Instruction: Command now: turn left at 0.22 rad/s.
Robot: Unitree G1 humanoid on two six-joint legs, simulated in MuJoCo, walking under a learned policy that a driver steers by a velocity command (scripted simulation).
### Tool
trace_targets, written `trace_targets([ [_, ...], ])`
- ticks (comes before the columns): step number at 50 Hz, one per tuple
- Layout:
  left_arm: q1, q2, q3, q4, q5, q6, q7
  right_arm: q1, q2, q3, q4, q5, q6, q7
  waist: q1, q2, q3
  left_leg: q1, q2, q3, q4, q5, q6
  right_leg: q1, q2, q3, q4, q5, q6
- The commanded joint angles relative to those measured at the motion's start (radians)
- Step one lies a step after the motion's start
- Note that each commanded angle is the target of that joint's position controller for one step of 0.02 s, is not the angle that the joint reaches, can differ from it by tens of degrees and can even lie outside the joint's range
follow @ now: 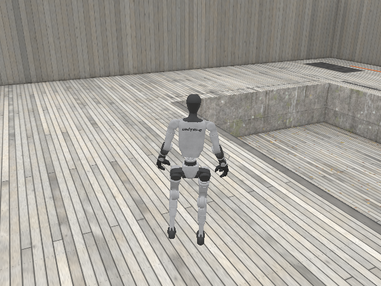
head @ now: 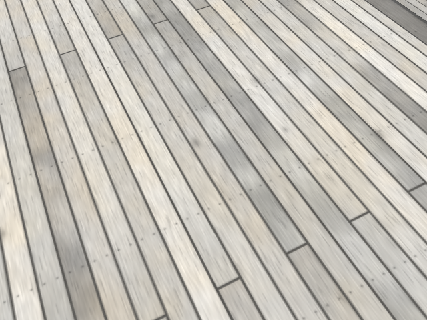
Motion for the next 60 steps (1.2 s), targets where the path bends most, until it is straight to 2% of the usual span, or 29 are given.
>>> trace_targets([
  [1,-0.021,0.182,0.046,-0.038,0.011,-0.014,0.014,-0.030,-0.080,-0.005,-0.083,0.010,0.000,0.002,0.041,-0.198,-0.113,0.092,0.007,0.005,-0.086,0.011,-0.004,0.048,-0.259,0.088,-0.157,0.272,-0.174],
  [5,0.000,0.194,0.057,-0.021,-0.005,0.005,0.021,-0.036,-0.095,-0.011,-0.112,0.016,0.012,0.008,0.060,-0.161,-0.051,-0.029,0.035,0.005,-0.064,-0.072,0.004,0.114,-0.351,0.153,-0.175,0.154,-0.206],
  [9,-0.022,0.194,0.066,-0.022,-0.009,0.009,0.020,-0.012,-0.063,-0.007,-0.128,0.015,0.013,0.027,0.044,-0.147,-0.089,0.007,0.030,0.049,-0.124,-0.105,0.020,0.173,-0.367,0.085,-0.115,0.375,-0.191],
  [14,-0.030,0.195,0.080,-0.015,-0.049,0.017,0.015,0.084,-0.068,-0.025,-0.126,0.022,0.021,0.048,-0.020,-0.127,-0.153,0.230,-0.046,0.116,-0.463,0.118,0.105,0.165,-0.333,-0.063,0.102,0.418,-0.061],
  [15,0.012,0.168,0.077,-0.005,-0.040,0.009,0.008,0.137,-0.151,-0.056,-0.121,0.015,0.018,0.030,-0.029,0.017,-0.166,0.389,-0.006,-0.028,-0.559,0.427,0.167,0.021,-0.243,-0.134,0.304,0.236,0.025],
  [16,-0.053,0.107,0.056,-0.070,0.013,-0.001,0.005,0.167,-0.305,-0.091,-0.145,0.003,0.009,0.012,-0.015,0.327,-0.158,0.591,0.251,-0.454,-0.556,0.926,0.340,-0.368,-0.062,-0.156,0.616,-0.374,0.133],
  [17,-0.142,0.128,0.055,-0.097,0.008,-0.011,0.005,0.195,-0.268,-0.076,-0.162,-0.034,-0.019,0.028,-0.083,0.229,-0.273,0.597,0.327,-0.574,-0.593,0.920,0.488,-0.449,0.009,0.067,0.789,-0.516,0.139],
  [18,-0.150,0.153,0.062,-0.097,-0.016,-0.014,0.003,0.156,-0.239,-0.068,-0.158,-0.029,-0.039,0.033,-0.061,0.121,-0.239,0.599,0.282,-0.485,-0.600,0.849,0.459,-0.486,-0.015,0.118,0.842,-0.450,0.123],
  [20,-0.120,0.168,0.067,-0.075,-0.015,-0.020,0.013,0.057,-0.192,-0.058,-0.163,0.017,-0.040,0.013,-0.003,0.017,-0.171,0.556,0.182,-0.372,-0.588,0.728,0.355,-0.511,-0.044,0.137,0.760,-0.274,0.109],
  [26,-0.089,0.137,0.056,-0.049,-0.024,-0.023,0.007,0.027,-0.195,-0.055,-0.187,0.018,-0.007,-0.022,0.017,0.042,-0.182,0.486,0.090,-0.355,-0.586,0.682,0.313,-0.375,0.025,0.140,0.505,-0.117,0.158],
  [30,-0.132,0.154,0.058,-0.059,-0.046,-0.055,-0.026,0.055,-0.201,-0.051,-0.187,0.028,-0.017,-0.017,-0.018,0.129,-0.121,0.360,0.060,-0.500,-0.725,-0.223,0.318,-0.318,0.035,0.151,0.285,-0.071,0.140],
  [34,-0.133,0.167,0.068,-0.063,-0.056,-0.111,-0.039,0.049,-0.189,-0.041,-0.192,0.025,-0.033,-0.005,-0.016,0.157,-0.081,0.284,0.036,-0.553,-0.697,-0.249,0.304,-0.181,0.043,0.151,0.135,-0.103,0.120],
  [37,0.000,0.168,0.081,-0.022,-0.067,-0.135,-0.040,0.007,-0.131,-0.015,-0.210,0.020,-0.034,0.001,0.053,0.148,-0.088,0.147,-0.001,-0.522,-0.609,-0.257,0.260,0.082,0.020,0.099,0.008,0.014,0.094],
  [38,0.102,0.178,0.064,0.016,0.035,-0.091,-0.030,-0.013,-0.178,-0.035,-0.187,-0.060,-0.025,0.038,0.094,0.094,-0.090,-0.001,-0.099,-0.444,-0.502,-0.319,0.227,0.236,0.008,0.091,0.021,-0.112,0.065],
  [39,0.248,0.243,0.080,0.026,0.058,-0.086,-0.017,-0.063,-0.084,-0.010,-0.223,-0.057,-0.037,0.046,0.179,-0.102,-0.103,-0.161,-0.186,-0.320,-0.232,-0.317,0.193,0.371,-0.175,0.312,-0.078,-0.325,0.022],
  [40,0.325,0.309,0.098,0.033,0.002,-0.124,-0.036,0.058,0.061,0.041,-0.257,0.044,-0.066,0.015,0.093,-0.240,-0.164,-0.294,-0.220,-0.280,0.058,-0.258,0.157,0.453,-0.374,0.832,-0.257,-0.589,-0.133],
  [41,0.273,0.296,0.092,0.043,-0.025,-0.140,-0.046,0.088,-0.028,0.028,-0.223,0.066,-0.084,0.003,0.061,-0.223,-0.067,-0.361,-0.153,-0.255,0.172,-0.197,0.146,0.366,-0.431,0.965,-0.307,-0.661,-0.214],
  [42,0.229,0.222,0.074,0.040,-0.037,-0.141,-0.044,0.028,-0.094,0.011,-0.208,0.046,-0.090,0.000,0.062,-0.156,0.041,-0.382,-0.123,-0.241,0.197,-0.121,0.138,0.303,-0.386,0.827,-0.284,-0.505,-0.218],
  [43,0.215,0.187,0.060,0.039,-0.034,-0.136,-0.039,-0.024,-0.104,0.007,-0.207,0.015,-0.098,-0.002,0.064,-0.118,0.059,-0.359,-0.105,-0.205,0.198,-0.064,0.123,0.271,-0.322,0.674,-0.250,-0.278,-0.198],
  [44,0.193,0.178,0.050,0.036,-0.032,-0.124,-0.033,-0.051,-0.101,0.007,-0.219,-0.017,-0.109,0.002,0.046,-0.127,0.039,-0.324,-0.076,-0.143,0.147,-0.026,0.104,0.251,-0.268,0.566,-0.231,-0.053,-0.176],
  [46,0.209,0.160,0.035,0.046,-0.041,-0.107,-0.022,-0.116,-0.073,0.015,-0.235,-0.036,-0.123,0.014,0.055,-0.173,0.008,-0.230,-0.065,-0.068,0.021,0.002,0.058,0.224,-0.196,0.431,-0.201,0.382,-0.150],
  [49,0.263,0.202,0.050,0.084,-0.052,-0.068,0.004,-0.179,0.023,0.048,-0.252,-0.021,-0.130,0.033,0.069,-0.198,-0.053,-0.046,-0.133,0.003,-0.234,0.038,0.020,0.170,-0.130,0.323,-0.146,0.607,-0.121],
  [53,0.264,0.248,0.074,0.070,-0.069,-0.025,0.025,-0.176,-0.041,0.014,-0.236,0.006,-0.116,0.036,0.037,-0.213,-0.105,0.164,-0.192,-0.045,-0.452,0.215,0.035,0.116,-0.131,0.402,-0.086,0.526,-0.070],
  [55,0.188,0.233,0.075,0.031,-0.074,-0.027,0.033,-0.093,-0.073,-0.006,-0.210,0.001,-0.114,0.026,-0.032,-0.200,-0.142,0.345,-0.155,-0.073,-0.613,0.379,0.074,0.068,-0.093,0.415,0.010,0.504,-0.011],
  [56,0.176,0.189,0.065,0.007,-0.061,-0.032,0.030,-0.012,-0.114,-0.020,-0.195,-0.015,-0.112,0.013,-0.062,-0.159,-0.225,0.535,-0.056,-0.121,-0.613,0.476,0.119,-0.012,-0.050,0.393,0.151,0.419,0.026],
  [57,0.228,0.092,0.039,-0.018,-0.027,-0.033,0.027,0.087,-0.179,-0.031,-0.191,-0.032,-0.095,-0.006,-0.061,0.067,-0.369,0.790,0.205,-0.326,-0.531,0.835,0.204,-0.184,0.043,0.293,0.435,-0.148,0.075],
  [58,0.422,0.093,0.034,0.008,-0.022,-0.028,0.027,0.070,-0.127,-0.007,-0.199,-0.055,-0.074,-0.001,0.024,0.227,-0.451,0.796,0.387,-0.524,-0.491,1.028,0.322,-0.279,0.083,0.262,0.623,-0.578,0.099],
  [59,0.490,0.165,0.052,0.030,-0.041,-0.011,0.025,0.032,-0.103,-0.006,-0.194,-0.035,-0.054,0.007,0.048,0.207,-0.407,0.724,0.409,-0.500,-0.508,1.003,0.380,-0.322,0.011,0.204,0.786,-0.539,0.143],
  [60,0.416,0.189,0.058,0.020,-0.063,0.002,0.032,-0.028,-0.070,-0.004,-0.187,-0.021,-0.047,0.008,0.049,0.187,-0.312,0.640,0.359,-0.455,-0.576,0.673,0.379,-0.412,-0.040,0.139,0.860,-0.428,0.161],
])
Velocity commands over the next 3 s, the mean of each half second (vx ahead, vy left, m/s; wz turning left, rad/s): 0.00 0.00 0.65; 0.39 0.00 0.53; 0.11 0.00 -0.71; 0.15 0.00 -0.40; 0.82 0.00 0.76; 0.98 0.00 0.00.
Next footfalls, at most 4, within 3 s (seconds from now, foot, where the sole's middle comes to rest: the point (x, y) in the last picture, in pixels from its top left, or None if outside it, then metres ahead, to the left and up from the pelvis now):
0.30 left None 0.03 0.14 -0.78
0.78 right None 0.22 -0.01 -0.78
1.14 left None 0.27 0.31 -0.78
1.54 right None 0.37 0.06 -0.78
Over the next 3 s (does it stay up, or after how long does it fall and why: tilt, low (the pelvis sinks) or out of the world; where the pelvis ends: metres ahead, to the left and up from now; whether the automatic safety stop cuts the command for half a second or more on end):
stays up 0.99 0.55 -0.02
